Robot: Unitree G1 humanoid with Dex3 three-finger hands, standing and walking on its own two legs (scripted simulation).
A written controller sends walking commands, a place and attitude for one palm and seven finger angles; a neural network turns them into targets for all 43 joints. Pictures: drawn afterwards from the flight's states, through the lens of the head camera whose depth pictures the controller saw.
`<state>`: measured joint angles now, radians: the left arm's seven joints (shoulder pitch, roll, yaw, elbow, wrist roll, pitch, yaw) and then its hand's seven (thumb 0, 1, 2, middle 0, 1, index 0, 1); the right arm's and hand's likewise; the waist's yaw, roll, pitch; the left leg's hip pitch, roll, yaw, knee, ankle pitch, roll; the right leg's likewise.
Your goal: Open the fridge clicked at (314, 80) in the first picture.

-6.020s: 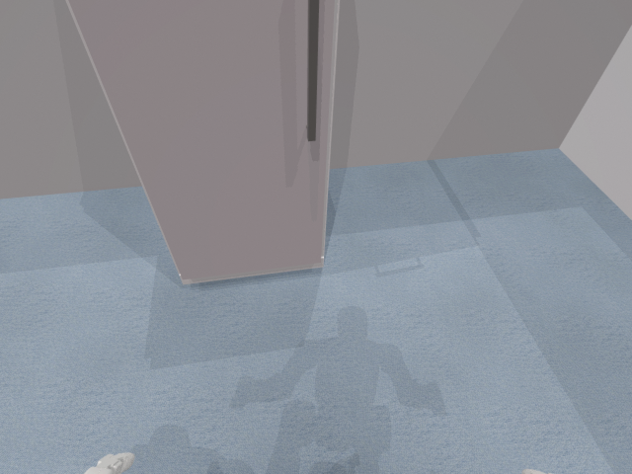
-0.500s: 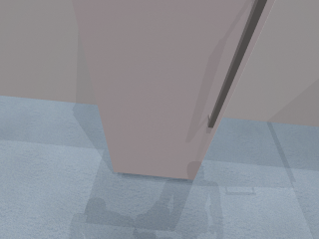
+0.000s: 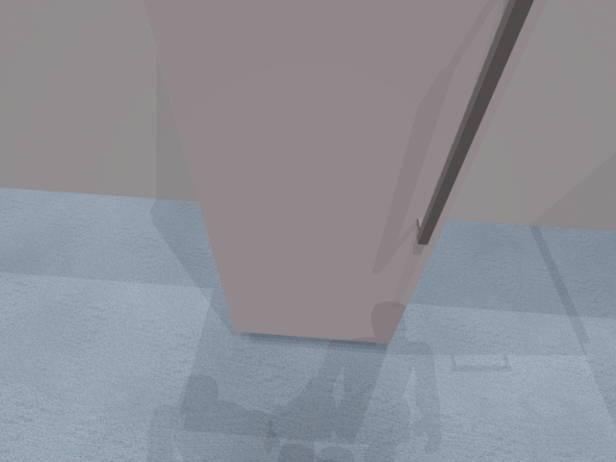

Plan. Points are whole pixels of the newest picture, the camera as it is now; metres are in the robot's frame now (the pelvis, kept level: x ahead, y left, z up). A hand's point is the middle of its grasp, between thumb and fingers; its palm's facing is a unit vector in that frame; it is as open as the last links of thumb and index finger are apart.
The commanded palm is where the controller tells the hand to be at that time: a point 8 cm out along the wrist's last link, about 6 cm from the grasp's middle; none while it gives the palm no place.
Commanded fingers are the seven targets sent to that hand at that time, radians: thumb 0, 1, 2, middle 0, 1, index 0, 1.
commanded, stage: look again from close up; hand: right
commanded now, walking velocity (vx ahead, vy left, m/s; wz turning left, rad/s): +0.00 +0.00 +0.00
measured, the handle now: (458, 138) +0.56 -0.20 +0.14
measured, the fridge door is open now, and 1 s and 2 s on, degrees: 0 0 0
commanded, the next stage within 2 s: shuffle to correct the standing spot in 0.22 s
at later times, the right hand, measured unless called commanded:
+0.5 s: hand out of the picture +0.02 -0.19 -0.18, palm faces +0.05 +0.98 -0.19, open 7.4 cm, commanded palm none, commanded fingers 0.00 -0.90 -0.90 0.20 0.30 0.20 0.30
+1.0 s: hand (443, 428) +0.22 -0.20 -0.17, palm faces +0.04 +0.96 -0.26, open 7.3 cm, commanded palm none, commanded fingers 0.00 -0.90 -0.90 0.20 0.30 0.20 0.30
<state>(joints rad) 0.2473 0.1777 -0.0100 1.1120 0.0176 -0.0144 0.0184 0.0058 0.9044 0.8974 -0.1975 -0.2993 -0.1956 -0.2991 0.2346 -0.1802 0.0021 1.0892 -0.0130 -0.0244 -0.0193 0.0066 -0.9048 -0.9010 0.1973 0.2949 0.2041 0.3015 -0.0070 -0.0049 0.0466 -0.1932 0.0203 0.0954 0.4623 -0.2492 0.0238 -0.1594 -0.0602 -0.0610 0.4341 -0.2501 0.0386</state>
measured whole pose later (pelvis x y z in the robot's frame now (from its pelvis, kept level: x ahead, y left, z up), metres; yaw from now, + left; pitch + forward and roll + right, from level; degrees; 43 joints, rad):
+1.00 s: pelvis +0.12 -0.01 -0.02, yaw -3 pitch +0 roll -1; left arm 0.46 0.11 0.01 1.17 0.00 -0.02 0.03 0.01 0.90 0.90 -0.20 -0.30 -0.20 -0.30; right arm 0.12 -0.17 -0.04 0.99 -0.02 -0.06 -0.02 0.01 -0.93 -0.90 0.19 0.29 0.20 0.30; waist 0.03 -0.04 0.12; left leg -0.38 0.03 0.12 0.64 -0.22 0.05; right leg -0.12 -0.02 -0.02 0.71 -0.51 0.01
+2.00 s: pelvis +0.02 -0.12 -0.01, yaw -2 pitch -2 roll +1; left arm 0.38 0.20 0.01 1.04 0.02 0.04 0.02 0.01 0.91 0.90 -0.20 -0.30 -0.20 -0.30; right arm 0.29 -0.15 -0.01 0.99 -0.02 0.03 -0.03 0.01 -0.92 -0.90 0.20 0.30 0.21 0.30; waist 0.02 -0.02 0.02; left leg -0.31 0.00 -0.01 0.61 -0.38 0.04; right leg -0.29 0.08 -0.12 0.43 -0.13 -0.13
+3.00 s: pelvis -0.05 -0.15 +0.00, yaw -2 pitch +1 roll +1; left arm 0.41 0.09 -0.01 1.09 0.03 0.00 0.04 0.01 0.90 0.90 -0.20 -0.30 -0.20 -0.30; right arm 0.21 -0.19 -0.04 1.00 -0.02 0.01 -0.03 0.01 -0.91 -0.90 0.19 0.29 0.20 0.30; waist 0.02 0.02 -0.01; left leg -0.35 0.01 -0.04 0.77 -0.37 0.01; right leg -0.22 0.08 -0.02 0.40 -0.20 -0.10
